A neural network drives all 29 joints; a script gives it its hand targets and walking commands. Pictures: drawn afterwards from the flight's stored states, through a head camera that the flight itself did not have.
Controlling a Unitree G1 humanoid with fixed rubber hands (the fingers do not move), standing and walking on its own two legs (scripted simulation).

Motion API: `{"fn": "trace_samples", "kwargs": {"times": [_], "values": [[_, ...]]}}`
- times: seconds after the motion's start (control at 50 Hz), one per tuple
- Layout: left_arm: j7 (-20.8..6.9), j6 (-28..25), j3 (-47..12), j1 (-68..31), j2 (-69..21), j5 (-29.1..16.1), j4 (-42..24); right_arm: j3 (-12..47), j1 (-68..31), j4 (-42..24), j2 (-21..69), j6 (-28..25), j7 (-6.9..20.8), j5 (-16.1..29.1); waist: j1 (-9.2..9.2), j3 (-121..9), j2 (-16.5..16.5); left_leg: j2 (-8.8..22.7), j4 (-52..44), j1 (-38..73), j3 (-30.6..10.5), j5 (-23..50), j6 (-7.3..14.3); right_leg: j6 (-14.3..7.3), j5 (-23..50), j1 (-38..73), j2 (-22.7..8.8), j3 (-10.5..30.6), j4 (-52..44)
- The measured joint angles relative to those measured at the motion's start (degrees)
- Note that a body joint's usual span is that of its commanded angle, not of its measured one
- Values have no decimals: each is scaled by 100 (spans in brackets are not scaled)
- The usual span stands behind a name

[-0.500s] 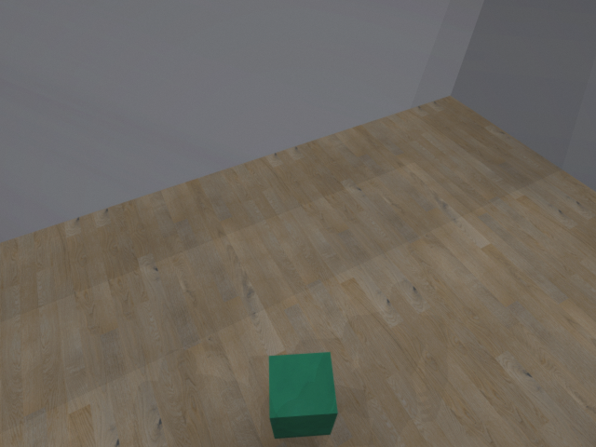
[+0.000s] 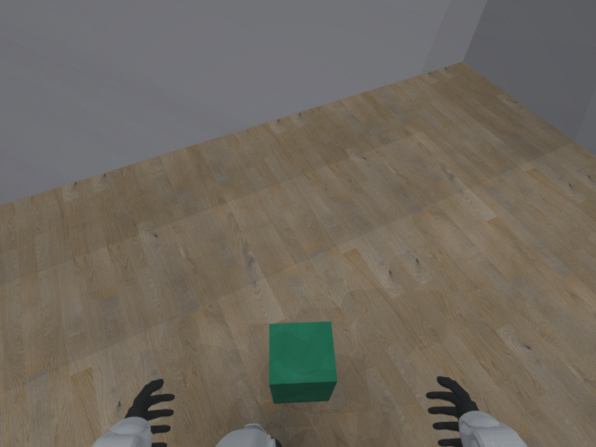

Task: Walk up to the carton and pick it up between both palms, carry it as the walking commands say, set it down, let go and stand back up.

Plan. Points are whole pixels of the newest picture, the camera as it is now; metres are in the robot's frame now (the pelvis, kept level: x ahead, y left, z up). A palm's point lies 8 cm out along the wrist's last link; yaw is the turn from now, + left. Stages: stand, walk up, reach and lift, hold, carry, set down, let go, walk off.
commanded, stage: reach and lift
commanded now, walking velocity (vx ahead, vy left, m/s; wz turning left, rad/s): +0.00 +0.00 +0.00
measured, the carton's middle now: (300, 364) +0.38 +0.02 -0.61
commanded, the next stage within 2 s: none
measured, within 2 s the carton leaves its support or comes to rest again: neither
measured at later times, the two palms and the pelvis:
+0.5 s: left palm (169, 440) +0.14 +0.21 -0.16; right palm (437, 412) +0.20 -0.19 -0.14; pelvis -0.07 -0.03 -0.04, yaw +1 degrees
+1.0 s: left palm (200, 343) +0.30 +0.20 -0.19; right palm (405, 325) +0.34 -0.17 -0.17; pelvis -0.08 +0.01 -0.08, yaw -2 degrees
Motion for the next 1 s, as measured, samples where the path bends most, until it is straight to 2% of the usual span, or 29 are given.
{"fn": "trace_samples", "kwargs": {"times": [0.06, 0.12, 0.22, 0.34, 0.4, 0.48, 0.58, 0.68, 0.9, 1.0], "values": [[-62, 883, 87, -643, -96, 8, -312, 54, -332, -528, -148, 827, 81, 33, 21, -45, 90, 107, -94, -156, 7, 76, -18, -49, 173, -144, 119, 34, -196], [-126, 1185, 156, -444, -491, 140, -420, 81, -104, -809, -124, 1066, 166, 96, 35, -200, 119, 113, -446, -166, 9, 257, -15, -135, 393, -206, 212, 195, -506], [-278, 606, 333, 158, -987, 353, -503, -115, 482, -1097, 198, 492, 250, -106, 64, -119, 59, 57, -535, -470, -116, 439, -71, -118, 417, -530, 283, 350, -459], [-475, -196, 717, 288, -953, 675, -972, -320, 408, -1631, 497, -169, 153, -408, 46, -49, 50, 128, 373, -1655, -371, 320, -194, -159, 122, -1736, 378, 213, 631], [-569, -234, 889, -13, -766, 656, -1113, -335, 96, -1845, 599, -120, 11, -337, 24, 26, 19, 176, 808, -2092, -431, 266, -231, -198, -13, -2184, 417, 147, 1156], [-630, 14, 966, -616, -542, 598, -1172, -311, -492, -1941, 707, 190, -141, -228, 16, 297, -4, 223, 1198, -2290, -503, 237, -267, -251, -107, -2377, 458, 66, 1600], [-557, 239, 933, -1449, -482, 550, -865, -424, -1359, -1551, 767, 383, -238, -211, 5, 640, -3, 251, 1463, -2317, -532, 213, -277, -250, -146, -2405, 481, 39, 1893], [-379, 168, 1049, -2341, -571, 556, -429, -665, -2263, -913, 732, 263, -263, -202, 38, 793, -11, 301, 1630, -2585, -505, 232, -240, -206, -114, -2694, 520, 76, 2068], [142, -598, 1385, -3652, -820, 588, 28, -994, -3709, 74, 320, -649, -180, 72, 51, 568, 39, 321, 1829, -3757, -445, 287, -60, -56, -27, -3855, 519, 132, 2232], [280, -1021, 1465, -4013, -821, 536, 164, -1025, -4238, 427, 70, -1102, -133, 269, 70, 357, 58, 319, 1826, -4284, -375, 331, 17, 11, 25, -4409, 504, 198, 2253]]}}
